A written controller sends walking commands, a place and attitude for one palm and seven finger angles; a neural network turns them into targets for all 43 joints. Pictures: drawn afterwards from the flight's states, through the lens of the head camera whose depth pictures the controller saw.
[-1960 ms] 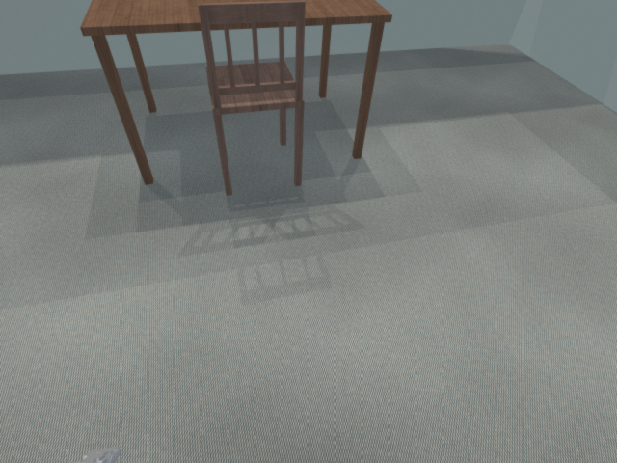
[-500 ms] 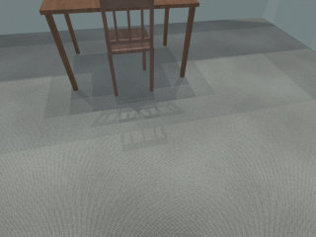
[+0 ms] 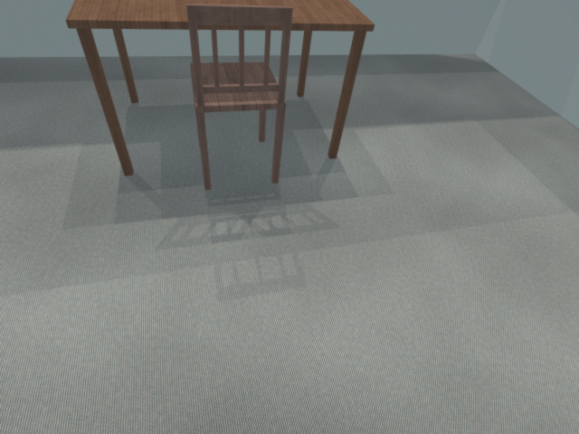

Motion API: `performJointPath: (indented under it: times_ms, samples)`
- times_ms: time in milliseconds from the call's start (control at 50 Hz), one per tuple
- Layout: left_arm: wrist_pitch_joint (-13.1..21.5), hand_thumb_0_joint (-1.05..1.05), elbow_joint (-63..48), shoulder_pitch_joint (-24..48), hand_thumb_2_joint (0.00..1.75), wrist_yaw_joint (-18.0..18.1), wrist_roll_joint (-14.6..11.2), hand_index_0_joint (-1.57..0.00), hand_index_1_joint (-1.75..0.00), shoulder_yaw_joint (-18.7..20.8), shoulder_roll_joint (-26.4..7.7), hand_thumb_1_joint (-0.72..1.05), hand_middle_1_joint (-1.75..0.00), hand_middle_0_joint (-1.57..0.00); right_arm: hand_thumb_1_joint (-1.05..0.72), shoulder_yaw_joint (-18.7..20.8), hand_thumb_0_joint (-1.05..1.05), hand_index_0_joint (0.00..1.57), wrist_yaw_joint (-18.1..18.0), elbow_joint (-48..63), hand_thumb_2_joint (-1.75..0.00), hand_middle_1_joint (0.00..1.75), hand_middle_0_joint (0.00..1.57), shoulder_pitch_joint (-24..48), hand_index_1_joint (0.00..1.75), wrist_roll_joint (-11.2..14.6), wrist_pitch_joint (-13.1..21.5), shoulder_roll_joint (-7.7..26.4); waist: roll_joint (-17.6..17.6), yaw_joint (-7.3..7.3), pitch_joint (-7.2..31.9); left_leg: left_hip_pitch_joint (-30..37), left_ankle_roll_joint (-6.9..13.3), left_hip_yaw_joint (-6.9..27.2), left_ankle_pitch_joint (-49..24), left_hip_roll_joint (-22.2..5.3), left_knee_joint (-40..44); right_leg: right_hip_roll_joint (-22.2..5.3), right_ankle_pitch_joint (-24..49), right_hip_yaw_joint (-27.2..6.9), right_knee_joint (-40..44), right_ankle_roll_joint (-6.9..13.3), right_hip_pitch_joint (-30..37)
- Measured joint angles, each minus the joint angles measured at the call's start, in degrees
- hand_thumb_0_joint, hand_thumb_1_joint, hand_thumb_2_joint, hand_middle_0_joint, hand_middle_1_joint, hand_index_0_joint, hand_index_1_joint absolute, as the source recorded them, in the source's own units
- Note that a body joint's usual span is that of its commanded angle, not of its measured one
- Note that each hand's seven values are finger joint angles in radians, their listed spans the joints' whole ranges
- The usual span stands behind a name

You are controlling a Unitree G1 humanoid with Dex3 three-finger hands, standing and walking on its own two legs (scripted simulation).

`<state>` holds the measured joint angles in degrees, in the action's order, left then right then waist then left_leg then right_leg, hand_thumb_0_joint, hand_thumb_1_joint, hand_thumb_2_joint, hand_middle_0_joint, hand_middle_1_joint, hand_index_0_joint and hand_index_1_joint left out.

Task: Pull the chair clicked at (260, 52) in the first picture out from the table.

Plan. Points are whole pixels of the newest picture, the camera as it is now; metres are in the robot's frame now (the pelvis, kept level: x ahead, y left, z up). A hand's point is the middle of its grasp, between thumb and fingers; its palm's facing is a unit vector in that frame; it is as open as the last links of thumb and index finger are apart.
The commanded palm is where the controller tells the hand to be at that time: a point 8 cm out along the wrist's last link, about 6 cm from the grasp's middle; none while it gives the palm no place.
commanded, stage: walk to a spot facing it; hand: left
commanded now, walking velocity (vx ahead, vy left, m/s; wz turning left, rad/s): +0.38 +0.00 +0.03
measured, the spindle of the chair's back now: (241, 56) +1.40 +0.22 -0.10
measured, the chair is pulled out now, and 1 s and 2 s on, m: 0.00 0.00 0.00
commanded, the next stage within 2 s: turn to face it in 1.22 s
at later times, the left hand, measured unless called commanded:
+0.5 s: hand (207, 341) +0.32 +0.15 -0.18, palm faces +0.06 -0.98 -0.17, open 7.3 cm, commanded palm none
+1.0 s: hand (176, 290) +0.42 +0.23 -0.18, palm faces +0.12 -0.98 -0.13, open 7.4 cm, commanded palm none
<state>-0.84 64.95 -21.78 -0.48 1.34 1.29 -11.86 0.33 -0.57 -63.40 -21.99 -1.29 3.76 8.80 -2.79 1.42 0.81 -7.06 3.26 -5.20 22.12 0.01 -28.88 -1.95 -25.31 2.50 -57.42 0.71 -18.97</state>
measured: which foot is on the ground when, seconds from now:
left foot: down 0.00-0.36, up 0.38-0.78, down 0.80-1.00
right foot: up 0.00-0.32, down 0.34-0.82, up 0.84-1.00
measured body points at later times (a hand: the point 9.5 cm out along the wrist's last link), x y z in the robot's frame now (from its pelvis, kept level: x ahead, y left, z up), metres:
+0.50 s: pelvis +0.23 -0.03 -0.01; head +0.25 -0.01 +0.44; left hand +0.31 +0.20 -0.16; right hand +0.18 -0.24 -0.16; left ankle +0.13 +0.09 -0.63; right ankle +0.27 -0.10 -0.73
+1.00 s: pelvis +0.45 +0.06 +0.01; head +0.46 +0.09 +0.45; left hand +0.41 +0.29 -0.17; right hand +0.53 -0.18 -0.12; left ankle +0.47 +0.13 -0.73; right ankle +0.44 -0.09 -0.63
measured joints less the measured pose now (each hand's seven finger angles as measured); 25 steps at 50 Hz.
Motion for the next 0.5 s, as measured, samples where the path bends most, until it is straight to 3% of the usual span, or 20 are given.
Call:
performJointPath:
  times_ms: [60,140,220,300,340,420,460,500]
  samples:
    - [0.6,0.01,-1.0,2.4,0.9,-0.4,0.0,-0.2,-0.3,0.5,0.2,0.9,-0.3,-0.2,-0.91,-0.4,0.0,0.2,-0.6,-1.5,-0.9,0.3,0.2,-3.6,0.3,0.2,0.8,-2.0,0.4,0.59,-1.6,4.3,0.4,0.9,-1.7,0.4,6.0,-1.1,4.0,1.2,-6.3,-0.6,-6.7]
    - [1.0,0.01,-3.5,6.7,0.9,-0.6,0.0,-0.2,-0.3,1.0,0.6,0.9,-0.3,-0.2,-0.91,-0.6,0.0,0.2,-1.2,-4.0,-0.9,0.3,0.2,-7.4,0.3,0.4,1.1,-4.1,0.7,0.53,-3.3,9.4,0.1,1.3,-2.3,0.7,12.0,-2.8,9.7,1.9,-5.3,-1.3,-14.0]
    - [1.1,0.01,-5.4,11.5,0.9,-0.8,-0.3,-0.2,-0.3,1.1,1.2,0.91,-0.3,-0.2,-0.9,-0.6,0.0,0.2,-1.5,-5.7,-0.9,0.3,0.2,-9.5,0.3,0.4,1.1,-5.0,1.0,1.29,-4.8,14.2,-0.5,1.1,-1.0,0.9,15.5,-3.0,14.4,3.8,6.8,-1.1,-15.8]
    - [1.9,0.01,-7.0,15.6,0.9,-0.6,-0.5,-0.2,-0.3,0.9,1.9,0.91,-0.3,-0.2,-0.9,-0.2,0.0,0.2,-1.6,-6.7,-0.9,0.3,0.2,-10.3,0.3,0.4,0.9,-4.7,2.1,2.62,-5.8,17.8,-1.4,1.0,3.5,0.3,14.1,-0.4,14.3,6.1,17.9,1.2,-12.2]
    - [3.2,0.01,-8.0,16.2,0.9,-0.5,-0.2,-0.2,-0.3,0.9,2.1,0.91,-0.3,-0.2,-0.9,0.2,0.0,0.2,-1.5,-7.3,-0.9,0.3,0.2,-10.8,0.3,0.5,0.5,-4.5,2.3,2.4,-5.6,17.1,-1.8,1.0,7.5,-0.3,6.3,1.2,16.1,6.9,22.1,2.7,-7.8]
    - [5.5,0.01,-8.5,15.9,0.9,0.2,-0.3,-0.2,-0.3,1.1,2.4,0.91,-0.3,-0.2,-0.9,1.1,0.01,0.2,-0.7,-6.4,-0.9,0.3,0.2,-6.6,0.3,1.2,-0.8,-3.8,3.0,1.5,-5.8,-0.7,-0.8,4.2,3.9,-1.7,-36.1,1.9,10.5,8.5,18.1,4.5,-4.2]
    - [5.5,0.0,-7.6,14.1,0.9,0.7,-0.5,-0.2,-0.3,1.2,2.3,0.91,-0.3,-0.2,-0.91,1.6,0.01,0.2,-0.5,-4.6,-0.9,0.3,0.2,-3.3,0.3,0.9,-1.2,-2.9,2.8,1.0,-4.8,-9.1,-0.6,4.2,0.3,-2.9,-44.9,2.3,9.7,8.6,20.8,3.9,-0.8]
    - [5.5,0.0,-6.3,11.9,0.9,1.4,-0.5,-0.2,-0.3,1.5,2.4,0.91,-0.3,-0.2,-0.91,2.1,0.01,0.2,-0.4,-2.1,-0.9,0.3,0.2,0.4,0.3,0.4,-1.4,-1.9,3.0,0.92,-3.9,-16.1,-1.0,4.2,-2.3,-4.7,-45.7,2.7,9.8,8.8,24.1,3.6,2.5]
